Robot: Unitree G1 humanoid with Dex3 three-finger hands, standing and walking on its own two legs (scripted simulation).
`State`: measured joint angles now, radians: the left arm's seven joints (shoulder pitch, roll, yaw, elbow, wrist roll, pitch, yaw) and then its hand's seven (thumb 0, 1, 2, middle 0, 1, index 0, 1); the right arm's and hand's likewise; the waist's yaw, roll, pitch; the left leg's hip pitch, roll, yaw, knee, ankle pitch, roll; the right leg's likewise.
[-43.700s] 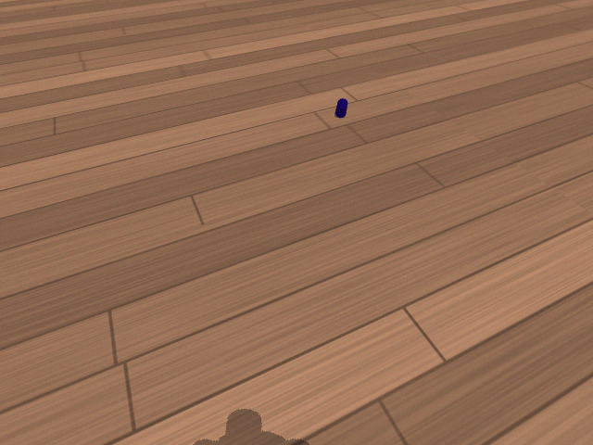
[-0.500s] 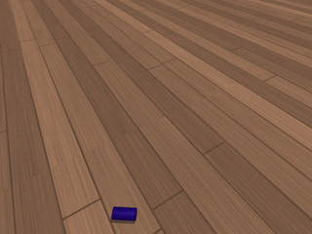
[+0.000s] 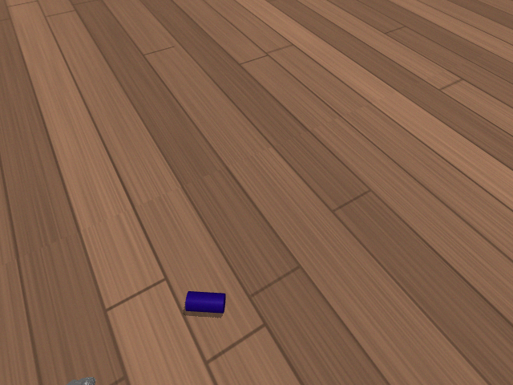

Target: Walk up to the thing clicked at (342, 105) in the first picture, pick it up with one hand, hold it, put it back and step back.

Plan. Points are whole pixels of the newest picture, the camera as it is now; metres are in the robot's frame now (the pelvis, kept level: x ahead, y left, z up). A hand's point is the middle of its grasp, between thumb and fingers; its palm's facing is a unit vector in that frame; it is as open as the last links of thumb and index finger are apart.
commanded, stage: step back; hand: left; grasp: from above
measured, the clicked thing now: (206, 302) +0.48 +0.20 -0.73
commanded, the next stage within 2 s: none
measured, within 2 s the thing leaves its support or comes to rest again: neither
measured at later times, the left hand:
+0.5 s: hand out of the picture +0.00 +0.26 -0.16, palm faces -0.10 -0.91 -0.40, open 7.4 cm
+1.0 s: hand out of the picture -0.13 +0.27 -0.15, palm faces +0.01 -0.93 -0.36, open 7.4 cm
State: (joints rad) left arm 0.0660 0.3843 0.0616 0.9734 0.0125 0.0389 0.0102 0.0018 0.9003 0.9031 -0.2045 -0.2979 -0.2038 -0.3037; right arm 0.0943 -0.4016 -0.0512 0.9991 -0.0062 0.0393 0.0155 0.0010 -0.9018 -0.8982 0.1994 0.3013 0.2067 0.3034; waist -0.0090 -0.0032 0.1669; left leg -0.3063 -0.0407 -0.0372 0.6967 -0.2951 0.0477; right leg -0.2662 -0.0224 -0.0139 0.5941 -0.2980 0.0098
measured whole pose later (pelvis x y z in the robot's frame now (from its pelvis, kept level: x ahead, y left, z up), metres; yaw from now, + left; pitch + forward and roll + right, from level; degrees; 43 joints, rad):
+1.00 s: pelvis -0.26 +0.01 +0.00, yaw +1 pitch -3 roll -1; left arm 0.11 0.38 0.08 0.81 0.01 0.08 0.02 0.00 0.90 0.90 -0.20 -0.30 -0.20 -0.30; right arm 0.20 -0.36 -0.03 0.89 -0.04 0.03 0.00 0.00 -0.90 -0.90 0.20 0.30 0.21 0.30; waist -0.02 -0.02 0.18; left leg -0.25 -0.02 -0.06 0.63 -0.32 0.03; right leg -0.47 0.07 0.09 1.03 -0.52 -0.01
